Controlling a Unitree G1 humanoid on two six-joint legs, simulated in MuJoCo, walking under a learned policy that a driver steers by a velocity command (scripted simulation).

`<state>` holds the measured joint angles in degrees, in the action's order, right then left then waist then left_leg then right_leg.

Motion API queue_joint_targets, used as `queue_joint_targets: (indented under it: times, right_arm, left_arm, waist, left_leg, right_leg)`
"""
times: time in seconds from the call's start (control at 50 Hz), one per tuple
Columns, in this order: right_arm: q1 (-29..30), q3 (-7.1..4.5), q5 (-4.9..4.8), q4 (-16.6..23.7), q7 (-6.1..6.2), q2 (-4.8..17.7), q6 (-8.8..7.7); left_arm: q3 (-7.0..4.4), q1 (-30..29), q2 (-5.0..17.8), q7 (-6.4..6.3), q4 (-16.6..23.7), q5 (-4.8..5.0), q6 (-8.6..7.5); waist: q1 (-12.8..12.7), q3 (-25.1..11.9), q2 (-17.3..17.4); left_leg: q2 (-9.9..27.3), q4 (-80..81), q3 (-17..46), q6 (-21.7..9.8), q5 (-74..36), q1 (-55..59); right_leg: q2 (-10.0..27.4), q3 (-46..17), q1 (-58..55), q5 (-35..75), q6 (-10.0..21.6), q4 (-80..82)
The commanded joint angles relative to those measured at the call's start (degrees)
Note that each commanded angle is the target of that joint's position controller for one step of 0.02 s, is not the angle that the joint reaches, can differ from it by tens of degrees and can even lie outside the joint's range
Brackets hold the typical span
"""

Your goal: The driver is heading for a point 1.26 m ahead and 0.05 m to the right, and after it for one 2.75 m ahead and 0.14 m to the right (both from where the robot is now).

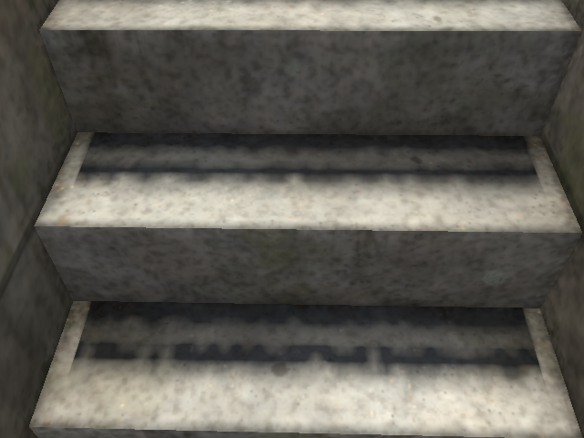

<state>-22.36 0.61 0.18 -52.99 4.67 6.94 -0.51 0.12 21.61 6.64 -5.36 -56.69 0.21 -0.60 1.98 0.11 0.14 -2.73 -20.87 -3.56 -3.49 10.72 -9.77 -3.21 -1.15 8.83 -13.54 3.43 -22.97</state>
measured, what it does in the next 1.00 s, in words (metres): climbs: left foot 0.20 m higher, then right foot 0.21 m higher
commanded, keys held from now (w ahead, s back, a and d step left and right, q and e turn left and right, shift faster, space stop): w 1.00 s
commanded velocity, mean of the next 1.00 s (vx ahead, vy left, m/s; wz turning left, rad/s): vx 0.40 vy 0.00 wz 0.00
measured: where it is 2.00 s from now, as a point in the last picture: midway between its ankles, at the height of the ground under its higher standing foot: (264, 42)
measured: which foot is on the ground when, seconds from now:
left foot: down 0.00-0.14, up 0.16-0.46, down 0.48-1.00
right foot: down 0.00-0.52, up 0.54-0.98, down 1.00-1.00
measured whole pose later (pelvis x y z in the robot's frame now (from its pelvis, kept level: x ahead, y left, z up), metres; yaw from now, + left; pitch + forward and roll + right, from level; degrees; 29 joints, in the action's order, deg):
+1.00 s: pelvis +0.34 +0.13 +0.25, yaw +2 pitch +3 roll -5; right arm -21.7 -1.6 -4.3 -51.8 3.4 8.3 -7.4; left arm 1.1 -1.6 7.3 0.7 -37.8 -1.8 4.3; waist 0.7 4.9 -4.4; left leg 10.2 -12.2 -6.9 -0.4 -0.9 -0.8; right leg -1.9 11.2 54.2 -26.9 11.0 -78.5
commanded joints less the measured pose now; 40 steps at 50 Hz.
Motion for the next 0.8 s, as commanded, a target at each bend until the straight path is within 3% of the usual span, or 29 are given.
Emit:
queue_joint_targets:
  times: [0.02,0.04,0.1,0.14,0.2,0.24,0.28,0.3,0.32,0.34,0.38,0.42,0.44,0.46,0.48,0.5,0.52,0.54,0.56,0.58,0.6,0.62,0.64,0.66,0.68,0.72,0.74,0.76,0.8]
  right_arm:
    - [-3.59,-0.91,0.02,1.25,-0.30,4.12,-0.33]
    - [-4.39,-0.70,-0.27,1.11,-0.14,3.31,-0.29]
    - [-2.69,-1.07,-1.21,2.05,0.08,4.34,-0.80]
    - [-0.15,-1.24,-1.25,3.42,-0.20,4.41,-1.35]
    - [0.95,-2.38,-0.16,4.86,-1.08,4.82,-2.30]
    - [2.71,-3.39,-0.20,7.41,-0.98,5.44,-2.79]
    - [8.31,-3.51,0.68,12.58,-1.90,4.33,-4.37]
    - [11.96,-3.68,0.66,15.21,-1.89,4.20,-4.85]
    - [18.08,-3.62,1.28,19.25,-1.40,3.55,-4.99]
    - [20.35,-3.16,2.54,21.79,-1.63,3.58,-4.66]
    - [31.43,-1.67,1.84,28.73,-0.74,1.51,-4.75]
    - [32.34,0.12,-0.35,33.21,0.40,-1.18,-2.29]
    - [32.07,1.20,-0.51,36.92,0.43,-1.95,-1.02]
    - [25.07,1.12,-2.74,34.17,-1.15,-0.03,-0.27]
    - [12.56,-1.48,-4.31,27.83,-0.33,1.89,0.87]
    - [-12.83,-5.25,-3.21,18.81,1.27,8.09,2.43]
    - [-24.17,-7.86,3.22,13.48,2.63,18.15,2.76]
    - [-17.94,-7.99,4.52,12.57,3.37,24.37,2.39]
    - [-6.00,-7.06,3.01,13.74,2.29,21.39,0.05]
    - [1.83,-6.81,1.82,11.72,1.41,19.44,-0.66]
    - [7.23,-6.30,0.99,8.66,1.46,15.35,-1.09]
    - [9.74,-5.06,1.54,6.06,1.00,11.08,-2.24]
    - [9.15,-4.16,2.30,3.56,0.60,7.89,-3.14]
    - [9.02,-4.54,2.31,3.36,-0.51,8.99,-4.14]
    - [6.73,-4.97,2.18,2.44,-1.12,10.58,-5.39]
    - [7.30,-4.14,1.38,2.65,-2.14,8.78,-7.48]
    - [4.52,-4.84,1.11,2.22,-2.09,9.36,-7.40]
    - [3.47,-4.37,0.58,2.53,-2.27,8.80,-7.20]
    - [0.11,-4.34,0.12,1.80,-2.53,10.05,-8.22]
  left_arm:
    - [-0.84,4.45,5.09,-0.06,0.73,0.02,-0.30]
    - [-1.23,4.67,5.35,-0.30,0.85,-0.01,-0.72]
    - [-3.00,5.10,8.23,-0.33,1.04,0.77,-0.96]
    - [-3.99,7.40,9.37,-0.06,0.79,0.75,-1.16]
    - [-5.14,9.81,10.57,0.24,0.46,0.84,-1.39]
    - [-6.29,5.15,13.21,0.64,1.48,-0.44,-2.40]
    - [-6.52,4.21,14.45,0.75,0.62,-2.22,-4.19]
    - [-6.60,6.20,15.18,1.09,-0.14,-2.38,-5.04]
    - [-6.37,10.27,14.72,1.07,-1.70,-3.51,-5.76]
    - [-5.90,10.97,13.79,0.95,-1.31,-4.17,-6.07]
    - [-5.71,13.43,14.01,1.83,-1.92,-3.62,-7.60]
    - [-6.22,8.14,18.05,2.15,0.78,-1.85,-8.47]
    - [-6.13,6.12,18.89,2.21,0.11,1.00,-8.24]
    - [-6.05,-5.17,19.45,2.54,4.14,2.89,-6.63]
    - [-6.12,-0.30,20.50,3.68,4.96,4.52,-6.92]
    - [-7.12,-1.79,25.41,5.00,4.65,4.58,-8.85]
    - [-8.06,-11.64,23.76,7.24,8.33,4.57,-9.87]
    - [-5.66,-9.83,12.17,9.50,11.74,1.47,-10.13]
    - [-4.75,-2.37,6.72,9.09,10.84,-3.31,-9.30]
    - [-4.51,-3.36,5.03,8.30,12.31,-4.72,-8.08]
    - [-3.55,-7.39,3.08,6.60,15.62,-4.51,-7.26]
    - [-2.42,-10.64,1.40,5.63,17.27,-5.48,-6.17]
    - [-2.05,-11.28,1.22,5.75,18.12,-5.09,-4.69]
    - [-2.72,-9.38,3.43,6.00,17.73,-5.75,-3.56]
    - [-2.69,-9.47,3.45,5.74,18.28,-4.77,-2.40]
    - [-2.03,-14.20,3.09,5.94,20.87,-3.15,-0.44]
    - [-2.21,-12.32,2.08,6.52,18.63,-2.49,1.03]
    - [-2.18,-15.40,1.51,6.71,19.02,-2.77,2.27]
    - [-1.37,-19.96,-1.13,6.08,22.38,-2.99,3.07]
  waist:
    - [-0.24,5.16,-1.99]
    - [0.10,6.55,-3.70]
    - [-1.09,8.78,-3.01]
    - [-2.64,9.22,-5.66]
    - [-3.65,7.28,-9.40]
    - [-3.71,7.09,-7.96]
    - [-3.95,4.34,-5.20]
    - [-6.25,3.29,-6.60]
    - [-8.19,4.25,-7.92]
    - [-7.75,4.82,-1.25]
    - [-9.13,9.92,-3.94]
    - [-6.07,8.68,-2.65]
    - [-3.01,10.26,-3.57]
    - [1.73,8.37,1.34]
    - [3.99,-8.08,-2.99]
    - [17.52,-23.42,-6.08]
    - [23.98,-29.45,12.56]
    - [15.58,-30.79,35.67]
    - [5.59,-29.82,24.08]
    - [-0.28,-24.59,15.89]
    - [-3.70,-13.18,6.39]
    - [-4.99,-4.94,1.87]
    - [-5.64,-2.36,1.73]
    - [-4.98,-1.25,0.03]
    - [-5.04,-1.31,-0.26]
    - [-5.71,3.17,0.87]
    - [-5.28,1.21,-0.73]
    - [-4.92,2.91,-1.93]
    - [-5.52,6.00,2.78]
  left_leg:
    - [7.84,3.00,7.11,-4.38,7.22,-2.45]
    - [7.98,2.90,6.92,-4.36,9.30,-2.74]
    - [6.02,-3.58,4.96,-5.56,13.87,-10.67]
    - [4.40,-11.26,2.06,-5.51,13.42,-18.59]
    - [5.20,-27.34,1.32,-5.34,8.81,-24.88]
    - [6.21,-48.88,4.57,-3.16,14.11,-32.20]
    - [5.57,-72.63,9.14,-1.50,21.26,-45.07]
    - [4.32,-88.87,12.07,-1.22,25.94,-56.07]
    - [3.84,-102.14,14.87,-1.68,34.32,-69.71]
    - [4.57,-99.52,16.59,-2.02,35.21,-74.27]
    - [5.58,-103.07,13.41,-3.29,45.66,-85.74]
    - [9.34,-93.49,8.94,-3.84,42.81,-74.49]
    - [13.12,-75.89,8.42,-6.15,40.04,-65.90]
    - [9.78,-49.53,-4.47,-5.38,28.69,-33.34]
    - [1.35,-51.50,-6.76,-5.00,21.31,-1.10]
    - [-4.64,-52.61,-4.81,-4.76,13.65,16.87]
    - [2.76,-23.61,25.30,-6.17,27.51,16.14]
    - [18.46,2.84,53.29,-6.85,13.18,14.94]
    - [22.07,-0.97,56.36,-5.12,11.01,9.74]
    - [20.44,-4.89,51.36,-3.78,24.16,3.08]
    - [18.71,-8.49,45.67,-3.13,25.70,-3.80]
    - [16.13,-11.91,35.65,-2.60,22.47,-7.62]
    - [14.16,-11.79,27.49,-2.62,15.62,-8.28]
    - [17.24,-11.74,24.08,-1.72,-11.45,-5.58]
    - [17.60,-11.10,19.75,-1.72,-20.14,-1.70]
    - [15.89,-5.26,9.52,-0.37,-20.96,-4.07]
    - [19.26,-3.08,9.77,0.06,-28.36,-2.66]
    - [17.17,-0.73,6.27,1.85,-22.19,-4.18]
    - [19.25,3.25,4.18,0.64,-18.96,-1.64]
  right_leg:
    - [9.69,-10.05,5.66,-11.30,5.09,7.04]
    - [8.96,-10.37,7.37,-14.12,4.93,7.92]
    - [9.66,-13.62,7.53,-22.19,7.93,5.48]
    - [13.44,-21.02,5.62,-29.67,11.64,8.13]
    - [20.84,-32.20,4.31,-32.38,18.69,13.23]
    - [23.76,-33.07,3.26,-22.80,21.60,16.21]
    - [24.51,-28.76,-4.97,-12.94,21.89,15.40]
    - [24.16,-27.01,-12.74,-8.36,21.85,13.13]
    - [24.20,-25.78,-19.96,-3.98,21.41,10.16]
    - [23.01,-21.28,-22.91,-5.66,16.71,9.46]
    - [24.16,-18.17,-22.12,4.74,14.56,11.50]
    - [24.77,-9.62,-8.35,1.03,11.31,21.64]
    - [21.63,-6.16,-0.26,0.13,9.19,27.32]
    - [13.54,3.53,20.03,14.26,10.68,35.57]
    - [13.85,2.64,23.06,54.58,12.35,24.04]
    - [14.73,0.50,20.82,92.06,9.48,1.37]
    - [5.56,-5.17,22.69,77.04,4.10,-26.91]
    - [-9.99,-13.44,26.69,8.15,0.41,-54.01]
    - [-11.19,-24.07,29.88,7.40,-0.28,-81.28]
    - [-8.11,-20.44,33.54,12.19,-0.32,-87.42]
    - [-6.51,-16.73,39.87,15.54,0.02,-89.61]
    - [-6.39,-15.28,45.13,18.09,0.61,-92.23]
    - [-7.22,-14.66,48.05,16.07,0.89,-95.40]
    - [-8.56,-15.18,50.47,12.63,-0.67,-103.46]
    - [-8.07,-14.09,54.63,8.12,-0.46,-104.26]
    - [-6.03,-13.05,57.15,2.16,1.53,-94.83]
    - [-7.72,-11.86,57.16,0.35,2.41,-104.04]
    - [-7.31,-9.98,59.76,1.52,2.81,-104.70]
    - [-5.78,-9.10,70.94,-2.08,4.75,-109.64]
Keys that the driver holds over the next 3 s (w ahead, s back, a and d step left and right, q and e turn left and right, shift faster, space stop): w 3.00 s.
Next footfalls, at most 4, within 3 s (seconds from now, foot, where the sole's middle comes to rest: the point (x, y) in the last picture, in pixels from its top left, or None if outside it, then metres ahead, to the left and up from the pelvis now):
0.48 left None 0.25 0.27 -0.58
1.00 right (275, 368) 0.50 0.05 -0.37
1.50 left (173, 183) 0.74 0.21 -0.17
1.94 right None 0.97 -0.11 0.04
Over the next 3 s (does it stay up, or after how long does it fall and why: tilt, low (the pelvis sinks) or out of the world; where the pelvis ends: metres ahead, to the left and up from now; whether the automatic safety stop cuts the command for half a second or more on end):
stays up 1.34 -0.10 1.13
